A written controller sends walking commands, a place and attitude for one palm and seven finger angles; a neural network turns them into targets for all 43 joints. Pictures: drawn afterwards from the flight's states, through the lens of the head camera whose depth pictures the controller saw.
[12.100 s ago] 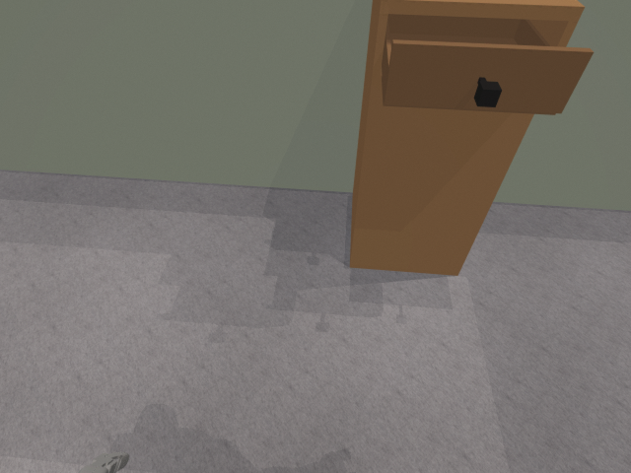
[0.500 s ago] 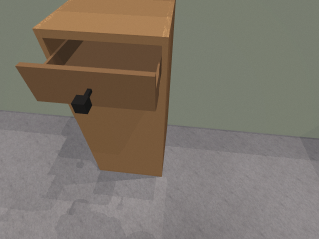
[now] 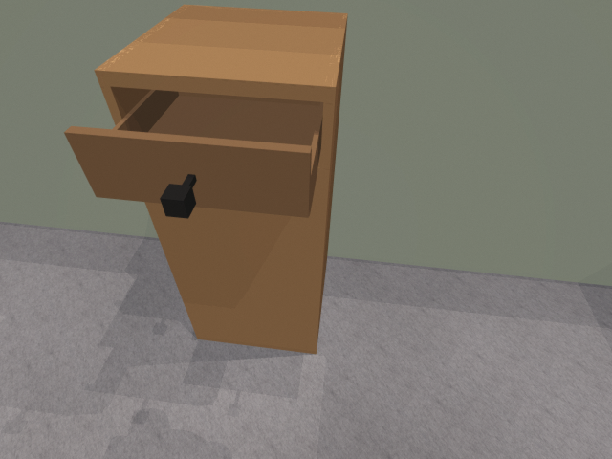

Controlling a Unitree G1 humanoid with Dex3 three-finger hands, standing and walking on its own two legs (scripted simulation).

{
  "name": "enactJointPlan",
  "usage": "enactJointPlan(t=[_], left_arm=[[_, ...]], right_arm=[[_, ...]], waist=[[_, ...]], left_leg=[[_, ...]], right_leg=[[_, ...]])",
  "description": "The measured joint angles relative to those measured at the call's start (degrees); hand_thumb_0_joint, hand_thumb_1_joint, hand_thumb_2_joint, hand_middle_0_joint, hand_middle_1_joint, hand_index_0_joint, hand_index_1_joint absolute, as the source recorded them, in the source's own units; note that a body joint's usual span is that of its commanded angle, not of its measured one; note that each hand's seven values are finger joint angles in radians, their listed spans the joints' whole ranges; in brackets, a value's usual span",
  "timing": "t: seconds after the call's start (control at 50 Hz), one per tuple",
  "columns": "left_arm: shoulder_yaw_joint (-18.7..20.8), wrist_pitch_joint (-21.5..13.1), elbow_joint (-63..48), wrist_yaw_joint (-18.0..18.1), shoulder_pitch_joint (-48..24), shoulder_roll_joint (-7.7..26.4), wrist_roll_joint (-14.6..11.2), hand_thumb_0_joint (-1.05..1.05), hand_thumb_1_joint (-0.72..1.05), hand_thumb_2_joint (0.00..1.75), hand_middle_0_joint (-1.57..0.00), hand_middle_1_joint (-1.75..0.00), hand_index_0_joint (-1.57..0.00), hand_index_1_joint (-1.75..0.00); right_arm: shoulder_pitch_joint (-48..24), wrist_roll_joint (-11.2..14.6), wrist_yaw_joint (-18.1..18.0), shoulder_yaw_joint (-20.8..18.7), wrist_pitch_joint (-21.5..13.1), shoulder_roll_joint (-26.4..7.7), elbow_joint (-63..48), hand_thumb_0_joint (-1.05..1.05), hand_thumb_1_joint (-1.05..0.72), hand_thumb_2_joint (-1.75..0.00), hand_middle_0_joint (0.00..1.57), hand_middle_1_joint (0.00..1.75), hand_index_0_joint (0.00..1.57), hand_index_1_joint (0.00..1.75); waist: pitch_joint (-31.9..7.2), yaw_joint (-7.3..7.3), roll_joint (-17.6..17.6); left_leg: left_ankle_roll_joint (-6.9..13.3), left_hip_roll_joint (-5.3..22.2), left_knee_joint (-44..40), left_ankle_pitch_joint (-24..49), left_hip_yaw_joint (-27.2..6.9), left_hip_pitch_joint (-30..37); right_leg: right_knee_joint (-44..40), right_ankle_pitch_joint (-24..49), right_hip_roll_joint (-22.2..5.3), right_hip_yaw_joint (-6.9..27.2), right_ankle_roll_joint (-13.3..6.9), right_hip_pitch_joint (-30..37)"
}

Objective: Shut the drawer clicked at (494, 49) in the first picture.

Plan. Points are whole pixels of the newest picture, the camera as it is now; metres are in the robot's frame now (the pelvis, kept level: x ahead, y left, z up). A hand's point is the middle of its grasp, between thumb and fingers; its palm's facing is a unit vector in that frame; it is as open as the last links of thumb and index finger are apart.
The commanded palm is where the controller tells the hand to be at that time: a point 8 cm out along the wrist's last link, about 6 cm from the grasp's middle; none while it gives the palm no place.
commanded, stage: come to a stop and stand still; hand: left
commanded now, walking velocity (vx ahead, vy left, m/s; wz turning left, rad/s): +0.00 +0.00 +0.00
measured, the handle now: (183, 193) +0.47 +0.23 +0.11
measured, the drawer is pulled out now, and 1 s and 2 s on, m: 0.16 0.16 0.16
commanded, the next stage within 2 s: look again from close up in 0.28 s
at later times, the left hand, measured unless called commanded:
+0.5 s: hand out of the picture +0.05 +0.22 -0.16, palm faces -0.01 -0.97 -0.26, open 7.4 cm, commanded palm none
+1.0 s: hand out of the picture +0.06 +0.21 -0.16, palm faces +0.13 -0.97 -0.19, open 7.3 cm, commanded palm +0.12 +0.25 -0.06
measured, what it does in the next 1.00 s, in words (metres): stands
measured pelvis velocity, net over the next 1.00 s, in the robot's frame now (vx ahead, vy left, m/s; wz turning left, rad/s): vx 0.01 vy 0.03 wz -0.01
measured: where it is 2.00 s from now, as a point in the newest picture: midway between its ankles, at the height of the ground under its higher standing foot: outside the picture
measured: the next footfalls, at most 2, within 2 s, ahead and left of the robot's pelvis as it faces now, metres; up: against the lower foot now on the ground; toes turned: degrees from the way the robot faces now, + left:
none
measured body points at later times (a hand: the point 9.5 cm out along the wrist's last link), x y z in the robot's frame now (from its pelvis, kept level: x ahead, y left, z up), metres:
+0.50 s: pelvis +0.00 +0.02 +0.01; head +0.00 +0.01 +0.46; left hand +0.05 +0.27 -0.14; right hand +0.04 -0.25 -0.14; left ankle -0.03 +0.10 -0.74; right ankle +0.05 -0.09 -0.74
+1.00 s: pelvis +0.01 +0.03 +0.00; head +0.02 +0.04 +0.45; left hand +0.05 +0.26 -0.14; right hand +0.04 -0.20 -0.15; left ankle -0.03 +0.10 -0.74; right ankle +0.05 -0.09 -0.74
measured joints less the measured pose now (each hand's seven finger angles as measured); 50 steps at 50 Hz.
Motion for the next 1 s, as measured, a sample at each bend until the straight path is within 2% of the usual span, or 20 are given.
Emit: enactJointPlan(t=[0.12,0.26,0.6,0.96,0.98,1.0], left_arm=[[-0.2,-0.1,0.0,-0.3,-2.3,1.5,0.0,0.0,0.9,0.9,-0.2,-0.3,-0.2,-0.3],[-0.7,0.0,1.0,-0.2,-2.9,1.6,0.0,0.0,0.9,0.9,-0.2,-0.3,-0.2,-0.3],[-1.7,0.0,4.1,0.3,-0.1,-2.1,-0.1,0.01,0.9,0.9,-0.2,-0.3,-0.2,-0.3],[-2.0,-0.2,5.0,1.7,2.7,-5.2,0.1,0.0,0.9,0.9,-0.2,-0.3,-0.2,-0.3],[-0.9,3.6,-3.9,1.9,5.6,-5.1,-2.3,0.01,0.92,0.9,-0.2,-0.3,-0.21,-0.3],[0.0,5.3,-15.2,2.2,9.3,-4.6,-4.2,0.02,0.93,0.9,-0.21,-0.3,-0.21,-0.3]], right_arm=[[-1.6,-0.1,0.6,0.7,-0.1,-0.6,0.5,0.0,-0.91,-0.9,0.2,0.3,0.2,0.3],[-2.6,0.0,0.9,1.3,-0.1,-0.3,2.1,0.0,-0.9,-0.9,0.21,0.3,0.2,0.3],[-2.1,0.4,0.5,1.6,0.1,2.3,6.2,0.0,-0.9,-0.9,0.21,0.3,0.2,0.3],[-0.4,0.8,-0.3,1.8,-0.3,6.6,7.1,0.0,-0.91,-0.9,0.2,0.3,0.2,0.3],[0.9,1.5,-0.5,2.0,-0.8,6.8,4.0,0.0,-0.91,-0.9,0.21,0.3,0.2,0.3],[2.8,2.1,-1.2,2.3,-3.3,6.9,0.5,0.01,-0.91,-0.9,0.21,0.3,0.2,0.3]], waist=[[0.1,0.01,0.3],[0.9,-0.06,0.6],[2.5,0.0,-0.5],[1.7,0.4,-1.0],[2.1,0.44,-1.1],[2.2,0.92,-1.4]], left_leg=[[0.5,-0.7,-2.4,1.5,0.2,0.8],[0.9,-1.3,-4.3,2.5,0.5,1.9],[1.2,-1.4,-5.9,2.6,0.4,3.0],[1.9,-1.6,-4.7,1.1,0.7,2.9],[1.9,-1.7,-3.9,0.8,0.9,2.5],[1.9,-2.2,-3.7,0.6,1.2,2.5]], right_leg=[[-1.8,1.3,-0.6,0.3,0.6,0.6],[-3.1,2.0,-1.0,0.7,1.1,1.3],[-5.0,2.4,-0.9,0.7,1.7,2.6],[-3.9,1.2,-1.2,1.0,2.5,2.5],[-2.7,0.8,-1.4,1.2,2.6,1.9],[-0.9,-0.3,-1.8,1.7,2.1,0.9]])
